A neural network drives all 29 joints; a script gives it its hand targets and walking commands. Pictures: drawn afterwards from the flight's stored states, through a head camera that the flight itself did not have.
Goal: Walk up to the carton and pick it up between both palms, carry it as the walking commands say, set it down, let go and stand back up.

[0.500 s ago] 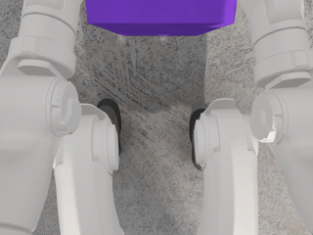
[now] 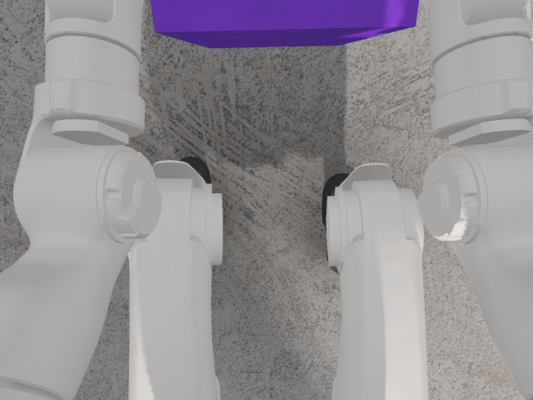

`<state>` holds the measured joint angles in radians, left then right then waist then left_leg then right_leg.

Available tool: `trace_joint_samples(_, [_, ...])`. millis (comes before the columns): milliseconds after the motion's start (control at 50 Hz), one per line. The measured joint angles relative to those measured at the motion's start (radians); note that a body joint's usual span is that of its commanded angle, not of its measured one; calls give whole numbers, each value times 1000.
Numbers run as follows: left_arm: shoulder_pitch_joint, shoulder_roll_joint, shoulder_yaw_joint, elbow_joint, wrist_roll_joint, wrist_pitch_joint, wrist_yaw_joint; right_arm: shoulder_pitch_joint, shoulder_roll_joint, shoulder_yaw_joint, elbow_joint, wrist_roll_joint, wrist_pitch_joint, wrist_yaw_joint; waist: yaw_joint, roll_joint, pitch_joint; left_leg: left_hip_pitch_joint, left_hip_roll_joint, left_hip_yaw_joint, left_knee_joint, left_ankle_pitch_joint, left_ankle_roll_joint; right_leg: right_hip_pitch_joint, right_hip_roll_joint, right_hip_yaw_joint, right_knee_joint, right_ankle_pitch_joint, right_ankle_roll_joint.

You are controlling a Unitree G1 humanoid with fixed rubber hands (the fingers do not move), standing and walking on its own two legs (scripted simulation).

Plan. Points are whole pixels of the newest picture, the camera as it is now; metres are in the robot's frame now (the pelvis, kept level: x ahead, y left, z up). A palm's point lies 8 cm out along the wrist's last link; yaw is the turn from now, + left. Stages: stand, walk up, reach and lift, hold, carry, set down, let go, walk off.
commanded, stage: reach and lift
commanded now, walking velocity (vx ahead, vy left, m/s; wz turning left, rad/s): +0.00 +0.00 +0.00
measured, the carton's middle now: out of the picture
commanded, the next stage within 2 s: none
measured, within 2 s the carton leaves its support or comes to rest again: neither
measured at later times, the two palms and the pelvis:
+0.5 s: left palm out of the picture +0.56 +0.15 -0.10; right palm out of the picture +0.56 -0.14 -0.10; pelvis +0.01 +0.01 +0.04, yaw +0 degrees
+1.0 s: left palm out of the picture +0.54 +0.15 -0.03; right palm out of the picture +0.54 -0.13 -0.03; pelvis -0.02 +0.01 +0.08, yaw +0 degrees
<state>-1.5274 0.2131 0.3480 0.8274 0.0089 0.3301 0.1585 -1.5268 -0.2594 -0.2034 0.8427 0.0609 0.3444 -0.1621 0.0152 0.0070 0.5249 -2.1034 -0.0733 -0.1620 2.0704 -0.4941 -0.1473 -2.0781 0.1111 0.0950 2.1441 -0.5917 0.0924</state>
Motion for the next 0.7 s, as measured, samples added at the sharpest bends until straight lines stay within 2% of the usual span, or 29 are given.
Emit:
trace_joint_samples(120, [2,-7,3,-58,19,33,1,-10,15,-47,-27,-36,17,18,-10,-10,1,14,-1,-7,-24,3,-9,23,-8,-8,-32,0,1])
trace_joint_samples(220, [11,-34,18,-95,47,51,1,22,19,-68,-73,-43,27,29,-6,-5,1,29,3,-7,-34,-7,-8,44,-10,-9,-50,-9,4])
trace_joint_samples(440, [99,-76,31,-226,34,87,1,120,50,-67,-205,-43,61,27,-2,7,3,98,9,8,-73,-21,3,114,-14,3,-88,-24,6])
trace_joint_samples(700, [99,-87,57,-225,77,96,-15,102,83,-133,-200,-84,82,46,-8,-9,0,182,12,-5,-172,32,3,197,-19,-13,-193,36,-3])
